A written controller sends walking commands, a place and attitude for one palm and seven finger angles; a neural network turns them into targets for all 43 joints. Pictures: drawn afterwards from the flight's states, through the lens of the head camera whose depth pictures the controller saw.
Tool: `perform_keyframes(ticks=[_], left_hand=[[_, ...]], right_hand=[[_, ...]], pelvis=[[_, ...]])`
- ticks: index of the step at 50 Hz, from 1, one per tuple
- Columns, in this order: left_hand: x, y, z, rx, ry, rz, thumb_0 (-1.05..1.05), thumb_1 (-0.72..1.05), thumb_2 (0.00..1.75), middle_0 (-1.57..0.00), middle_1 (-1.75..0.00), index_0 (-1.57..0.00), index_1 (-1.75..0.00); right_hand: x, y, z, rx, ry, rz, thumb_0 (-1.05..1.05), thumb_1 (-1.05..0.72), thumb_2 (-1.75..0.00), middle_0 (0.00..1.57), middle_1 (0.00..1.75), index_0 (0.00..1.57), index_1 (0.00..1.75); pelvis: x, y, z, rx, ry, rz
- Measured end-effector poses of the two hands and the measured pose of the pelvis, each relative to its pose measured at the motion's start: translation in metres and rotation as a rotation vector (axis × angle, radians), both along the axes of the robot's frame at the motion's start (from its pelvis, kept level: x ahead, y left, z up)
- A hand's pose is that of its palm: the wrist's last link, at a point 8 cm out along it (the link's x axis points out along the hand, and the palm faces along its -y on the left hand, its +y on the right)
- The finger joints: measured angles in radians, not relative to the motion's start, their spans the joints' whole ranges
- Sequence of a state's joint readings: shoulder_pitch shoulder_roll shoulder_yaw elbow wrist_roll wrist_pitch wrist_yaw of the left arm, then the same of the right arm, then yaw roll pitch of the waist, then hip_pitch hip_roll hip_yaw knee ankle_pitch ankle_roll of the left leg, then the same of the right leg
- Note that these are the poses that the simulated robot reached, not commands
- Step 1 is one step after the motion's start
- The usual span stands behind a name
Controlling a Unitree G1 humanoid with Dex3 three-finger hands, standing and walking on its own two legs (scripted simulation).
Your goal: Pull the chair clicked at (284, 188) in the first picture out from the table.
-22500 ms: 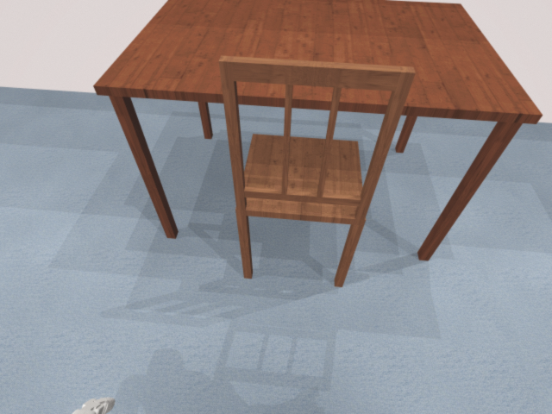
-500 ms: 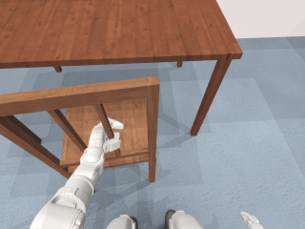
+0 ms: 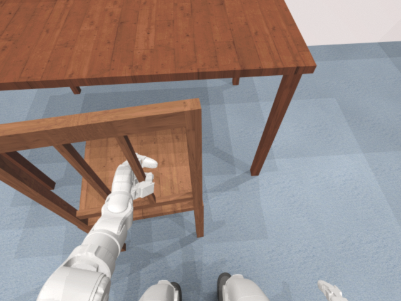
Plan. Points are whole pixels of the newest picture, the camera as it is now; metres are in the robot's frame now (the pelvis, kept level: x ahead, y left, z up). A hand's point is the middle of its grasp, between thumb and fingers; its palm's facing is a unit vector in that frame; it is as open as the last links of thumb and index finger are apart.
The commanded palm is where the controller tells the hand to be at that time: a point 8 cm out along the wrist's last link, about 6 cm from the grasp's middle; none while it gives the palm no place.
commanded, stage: step backward, pulling the chair out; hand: left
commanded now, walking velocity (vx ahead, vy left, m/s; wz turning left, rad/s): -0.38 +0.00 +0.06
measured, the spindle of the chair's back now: (95, 181) +0.37 +0.24 -0.05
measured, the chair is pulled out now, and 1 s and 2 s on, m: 0.16 0.17 0.17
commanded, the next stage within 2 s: stop walking, hand still on the chair in 0.34 s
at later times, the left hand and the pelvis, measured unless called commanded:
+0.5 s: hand (150, 184) +0.36 +0.12 -0.06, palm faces +0.00 -0.98 -0.20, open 5.0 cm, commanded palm +0.35 +0.17 -0.03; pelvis +0.00 +0.00 +0.00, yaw +0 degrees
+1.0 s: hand (149, 184) +0.36 +0.12 -0.05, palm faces -0.02 -0.99 -0.16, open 5.1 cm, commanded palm +0.35 +0.17 -0.03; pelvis +0.08 +0.00 +0.02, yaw -1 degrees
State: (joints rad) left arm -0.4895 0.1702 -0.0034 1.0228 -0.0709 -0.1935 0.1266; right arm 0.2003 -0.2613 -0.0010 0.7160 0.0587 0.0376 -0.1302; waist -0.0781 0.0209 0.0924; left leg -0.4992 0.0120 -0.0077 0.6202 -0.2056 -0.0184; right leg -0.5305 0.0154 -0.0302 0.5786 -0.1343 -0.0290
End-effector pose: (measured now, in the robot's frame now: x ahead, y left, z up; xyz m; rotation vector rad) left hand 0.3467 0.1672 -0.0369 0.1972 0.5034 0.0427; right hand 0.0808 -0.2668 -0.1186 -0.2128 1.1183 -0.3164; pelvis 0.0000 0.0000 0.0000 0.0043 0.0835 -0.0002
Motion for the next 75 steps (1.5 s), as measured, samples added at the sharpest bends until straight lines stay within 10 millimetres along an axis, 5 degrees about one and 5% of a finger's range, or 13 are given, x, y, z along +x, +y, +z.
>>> perform_keyframes(ticks=[30,56,64,75], left_hand=[[-0.003,0.000,0.001,-0.010,0.018,0.002,0.04,0.75,0.83,-0.27,-1.14,-0.50,-1.45],[0.002,0.001,0.006,-0.036,0.113,0.008,0.09,0.74,0.85,-0.24,-1.16,-0.50,-1.45],[0.002,0.001,0.006,-0.036,0.112,0.003,0.09,0.74,0.85,-0.23,-1.17,-0.50,-1.45],[0.002,0.002,0.006,-0.035,0.110,-0.003,0.08,0.74,0.85,-0.23,-1.18,-0.50,-1.45]], right_hand=[[0.014,0.009,0.007,0.008,-0.035,0.011,0.01,-0.90,-0.90,0.20,0.30,0.20,0.30],[0.147,0.030,0.036,0.036,-0.229,0.112,0.01,-0.90,-0.90,0.20,0.30,0.20,0.30],[0.158,0.033,0.036,0.044,-0.225,0.121,0.01,-0.90,-0.90,0.20,0.30,0.20,0.30],[0.147,0.034,0.031,0.051,-0.186,0.111,0.01,-0.90,-0.90,0.20,0.30,0.20,0.30]], pelvis=[[0.007,0.000,0.004,0.003,-0.023,-0.014],[0.090,0.003,0.018,-0.009,-0.072,-0.007],[0.101,0.005,0.018,-0.009,-0.078,-0.004],[0.103,0.005,0.018,-0.008,-0.083,-0.004]])
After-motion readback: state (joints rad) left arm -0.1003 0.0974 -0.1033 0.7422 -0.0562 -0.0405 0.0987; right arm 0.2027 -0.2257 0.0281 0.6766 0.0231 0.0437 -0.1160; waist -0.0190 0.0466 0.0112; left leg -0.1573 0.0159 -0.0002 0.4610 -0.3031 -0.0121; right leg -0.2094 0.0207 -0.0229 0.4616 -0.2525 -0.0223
